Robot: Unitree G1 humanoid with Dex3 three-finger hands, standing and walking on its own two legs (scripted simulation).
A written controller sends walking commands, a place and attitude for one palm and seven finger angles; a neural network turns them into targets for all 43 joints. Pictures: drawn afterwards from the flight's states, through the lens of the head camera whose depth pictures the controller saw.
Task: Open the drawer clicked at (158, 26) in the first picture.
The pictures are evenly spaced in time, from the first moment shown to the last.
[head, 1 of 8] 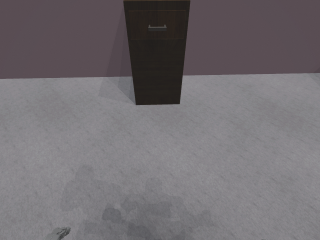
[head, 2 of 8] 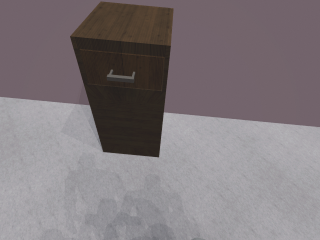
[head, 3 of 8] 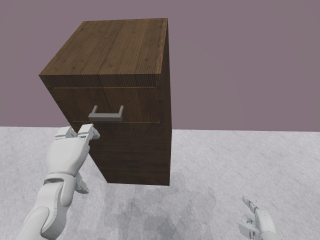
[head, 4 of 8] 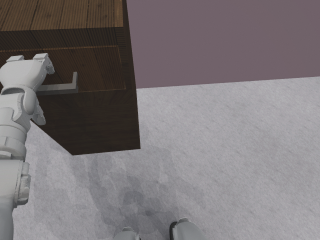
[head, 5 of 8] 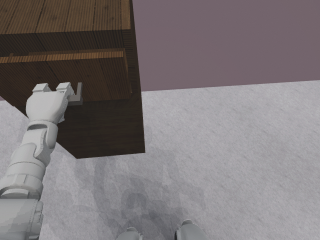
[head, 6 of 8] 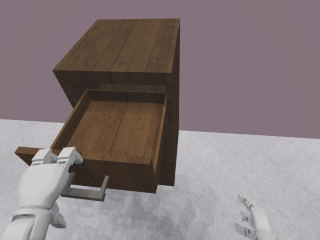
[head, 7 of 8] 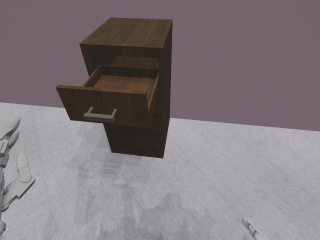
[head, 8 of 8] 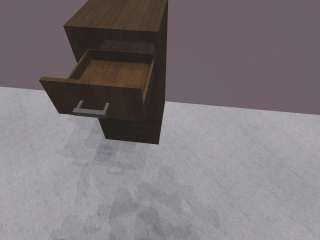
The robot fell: no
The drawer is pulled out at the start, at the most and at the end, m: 0.00 0.30 0.30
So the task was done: yes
